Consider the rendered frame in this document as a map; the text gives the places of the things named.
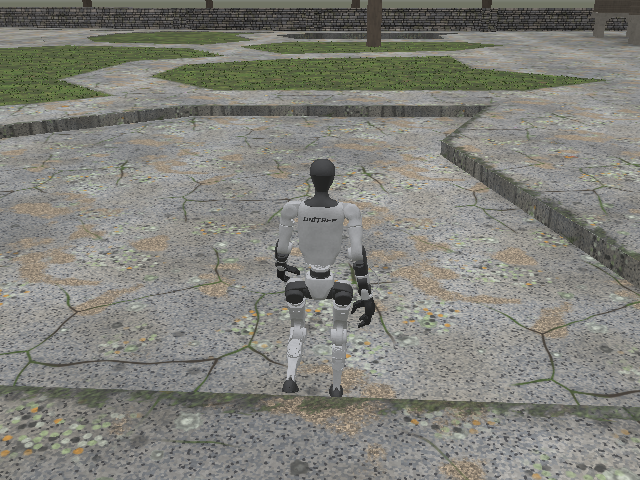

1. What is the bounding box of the right robot upper arm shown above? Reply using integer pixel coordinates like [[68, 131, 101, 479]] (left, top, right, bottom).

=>
[[342, 202, 363, 261]]

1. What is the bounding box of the robot right hand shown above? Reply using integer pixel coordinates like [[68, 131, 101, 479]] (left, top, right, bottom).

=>
[[351, 297, 375, 328]]

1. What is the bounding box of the robot left hand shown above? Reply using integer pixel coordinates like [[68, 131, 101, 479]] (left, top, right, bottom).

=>
[[277, 265, 300, 282]]

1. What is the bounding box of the robot right forearm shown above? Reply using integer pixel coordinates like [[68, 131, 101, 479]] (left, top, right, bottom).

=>
[[353, 246, 373, 300]]

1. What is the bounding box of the robot torso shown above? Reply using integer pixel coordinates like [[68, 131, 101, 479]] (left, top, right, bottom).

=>
[[298, 197, 345, 300]]

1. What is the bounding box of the left robot upper arm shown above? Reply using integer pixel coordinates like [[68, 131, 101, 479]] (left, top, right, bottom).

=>
[[277, 201, 301, 254]]

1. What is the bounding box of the robot left forearm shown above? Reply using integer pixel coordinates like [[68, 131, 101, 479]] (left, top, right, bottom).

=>
[[275, 239, 289, 271]]

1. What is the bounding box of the robot right shin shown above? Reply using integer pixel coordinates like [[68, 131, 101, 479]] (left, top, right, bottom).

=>
[[332, 329, 347, 391]]

